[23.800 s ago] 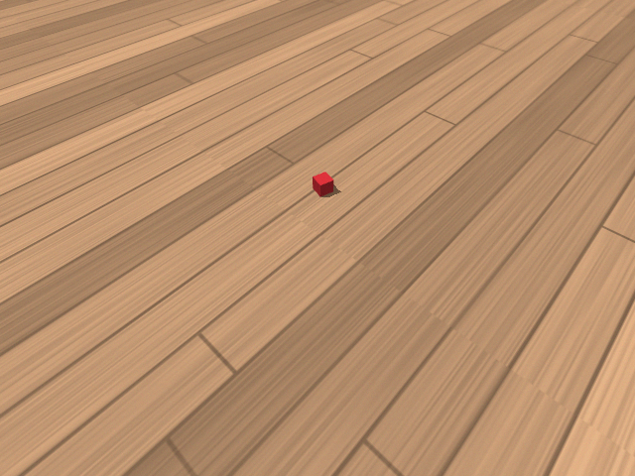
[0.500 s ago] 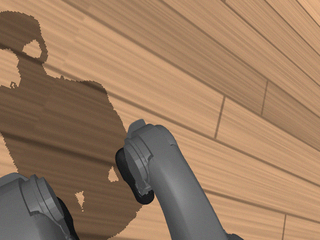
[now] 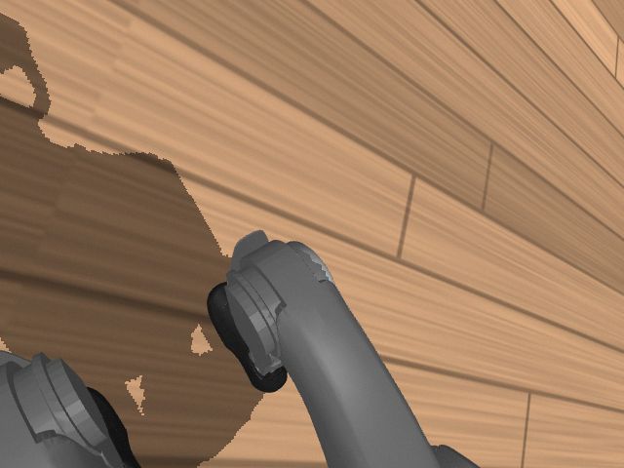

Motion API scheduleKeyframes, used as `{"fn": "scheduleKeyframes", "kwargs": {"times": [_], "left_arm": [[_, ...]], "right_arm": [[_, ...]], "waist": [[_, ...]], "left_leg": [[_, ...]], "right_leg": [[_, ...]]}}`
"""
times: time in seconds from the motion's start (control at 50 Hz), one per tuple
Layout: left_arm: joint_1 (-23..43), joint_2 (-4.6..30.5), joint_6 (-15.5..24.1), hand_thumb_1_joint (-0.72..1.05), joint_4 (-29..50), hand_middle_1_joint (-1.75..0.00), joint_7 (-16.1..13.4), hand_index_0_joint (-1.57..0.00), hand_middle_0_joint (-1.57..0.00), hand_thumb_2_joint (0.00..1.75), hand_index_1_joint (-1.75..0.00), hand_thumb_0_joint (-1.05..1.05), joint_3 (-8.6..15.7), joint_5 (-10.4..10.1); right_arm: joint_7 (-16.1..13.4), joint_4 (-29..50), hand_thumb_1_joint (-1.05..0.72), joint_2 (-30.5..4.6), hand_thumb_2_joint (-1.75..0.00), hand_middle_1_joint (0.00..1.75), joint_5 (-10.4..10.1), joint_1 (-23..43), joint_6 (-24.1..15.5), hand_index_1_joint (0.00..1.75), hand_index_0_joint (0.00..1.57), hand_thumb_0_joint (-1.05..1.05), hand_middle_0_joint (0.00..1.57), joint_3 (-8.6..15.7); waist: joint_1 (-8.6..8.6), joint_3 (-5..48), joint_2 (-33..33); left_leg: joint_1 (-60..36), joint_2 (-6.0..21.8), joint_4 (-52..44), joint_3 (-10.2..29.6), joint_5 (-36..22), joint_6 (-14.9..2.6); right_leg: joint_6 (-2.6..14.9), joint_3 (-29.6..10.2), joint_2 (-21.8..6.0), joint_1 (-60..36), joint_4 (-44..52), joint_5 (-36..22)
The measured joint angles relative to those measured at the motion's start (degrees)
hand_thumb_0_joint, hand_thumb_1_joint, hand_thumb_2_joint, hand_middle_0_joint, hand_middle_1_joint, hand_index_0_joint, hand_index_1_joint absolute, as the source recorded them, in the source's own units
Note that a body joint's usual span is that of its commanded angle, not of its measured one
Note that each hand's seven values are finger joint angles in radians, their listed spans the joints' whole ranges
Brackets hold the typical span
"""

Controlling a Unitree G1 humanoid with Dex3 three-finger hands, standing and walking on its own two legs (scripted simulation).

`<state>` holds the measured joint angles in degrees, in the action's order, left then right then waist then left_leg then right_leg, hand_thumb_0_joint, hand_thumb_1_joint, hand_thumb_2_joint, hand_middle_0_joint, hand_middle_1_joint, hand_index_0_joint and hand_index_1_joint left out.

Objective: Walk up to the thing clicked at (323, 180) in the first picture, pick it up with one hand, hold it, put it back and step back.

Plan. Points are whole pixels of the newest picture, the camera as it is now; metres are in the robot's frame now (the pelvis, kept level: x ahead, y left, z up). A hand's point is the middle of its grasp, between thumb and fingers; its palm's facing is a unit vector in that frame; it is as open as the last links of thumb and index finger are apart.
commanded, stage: rest palm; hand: left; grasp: from above
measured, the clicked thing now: out of the picture +0.50 +0.32 -0.29
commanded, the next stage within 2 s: close in 0.42 s
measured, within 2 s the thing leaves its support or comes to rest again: neither
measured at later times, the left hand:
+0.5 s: hand out of the picture +0.50 +0.30 -0.25, palm faces -0.29 -0.31 -0.90, open 13.9 cm
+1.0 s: hand out of the picture +0.50 +0.30 -0.26, palm faces -0.29 -0.31 -0.90, open 12.0 cm
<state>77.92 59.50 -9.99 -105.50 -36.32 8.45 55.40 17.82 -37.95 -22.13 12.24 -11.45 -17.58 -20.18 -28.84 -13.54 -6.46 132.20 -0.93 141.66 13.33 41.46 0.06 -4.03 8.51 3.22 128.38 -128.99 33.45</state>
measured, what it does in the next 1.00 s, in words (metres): stands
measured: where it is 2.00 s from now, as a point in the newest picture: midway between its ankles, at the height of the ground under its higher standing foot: (192, 409)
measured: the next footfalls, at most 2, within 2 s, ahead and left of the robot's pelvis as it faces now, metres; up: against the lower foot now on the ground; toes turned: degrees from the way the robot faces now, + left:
none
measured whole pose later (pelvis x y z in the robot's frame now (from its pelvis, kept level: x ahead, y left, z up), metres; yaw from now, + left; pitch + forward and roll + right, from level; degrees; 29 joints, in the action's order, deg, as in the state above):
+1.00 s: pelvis +0.00 +0.00 +0.01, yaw -1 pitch +31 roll -16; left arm 78.0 61.4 -9.8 -104.4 -37.8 7.7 54.1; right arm 17.5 -36.3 -23.2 12.8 -10.3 -16.8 -22.6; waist -29.8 -15.3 -7.9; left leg 131.5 -0.5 140.8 14.8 41.7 0.4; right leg -4.0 9.9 3.5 127.3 -127.2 33.0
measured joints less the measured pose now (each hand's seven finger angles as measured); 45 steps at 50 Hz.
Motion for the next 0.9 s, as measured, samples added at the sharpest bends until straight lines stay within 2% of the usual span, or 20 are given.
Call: {"fn": "scheduleKeyframes", "kwargs": {"times": [0.2, 0.28, 0.56, 0.82, 0.9], "left_arm": [[0.89, 0.95, 0.5, -0.56, 0.33, -1.02, -0.94, -0.1, -0.13, 1.02, -1.04, 0.0, -0.94, -0.01], [1.38, 1.42, 0.0, -0.55, 0.04, -1.03, -1.38, -0.1, -0.13, 1.02, -1.05, 0.0, -0.32, -0.35], [0.32, 2.1, -0.33, -0.52, 1.46, -1.04, 0.03, -0.12, -0.14, 1.02, -1.06, 0.0, -0.71, -1.23], [0.07, 1.69, 0.25, -0.34, 1.35, -0.96, -0.68, -0.25, -0.25, 0.88, -0.96, 0.0, -1.95, -1.28], [0.01, 1.66, 0.38, -0.28, 1.1, -0.93, -1.04, -0.29, -0.29, 0.84, -0.92, 0.0, -1.49, -1.28]], "right_arm": [[-0.1, 0.89, -0.93, -0.43, -0.91, 0.3, 0.39, 0.2, 0.57, 0.3, 0.2, 0.0, 0.2, -1.12], [-0.07, 1.19, -0.93, -0.67, -0.91, 0.3, 0.31, 0.32, 0.47, 0.3, 0.2, 0.0, 0.2, -1.35], [-0.55, 1.36, -0.93, -0.69, -0.91, 0.3, 0.25, 0.77, 0.81, 0.3, 0.2, 0.0, 0.2, -1.85], [-0.59, 1.07, -0.93, -0.65, -0.91, 0.3, 0.47, 0.99, 0.75, 0.3, 0.2, 0.01, 0.2, -2.06], [-0.47, 1.36, -0.93, -0.81, -0.91, 0.3, 0.57, 1.12, 0.86, 0.3, 0.2, 0.01, 0.2, -2.27]], "waist": [[-0.38, -0.96, -1.09], [-0.77, -1.02, -1.15], [-0.86, -1.51, -1.04], [-0.55, -1.51, -1.43], [-0.81, -1.66, -1.47]], "left_leg": [[-0.57, 0.06, -0.33, 0.7, 0.26, 0.34], [-0.51, 0.1, -0.42, 1.02, 0.28, 0.48], [-0.48, 0.46, -0.68, 1.06, 0.14, 0.18], [-0.63, 0.38, -0.75, 1.36, 0.24, 0.25], [-0.75, 0.32, -0.8, 1.47, 0.25, 0.27]], "right_leg": [[0.0, 0.59, 0.04, -0.62, 0.62, 0.0], [0.07, 0.86, 0.08, -0.57, 0.86, -0.09], [-0.14, 0.93, 0.37, -0.62, 1.45, -0.49], [-0.04, 1.23, 0.26, -0.96, 1.7, -0.36], [-0.06, 1.33, 0.19, -1.16, 1.77, -0.31]]}}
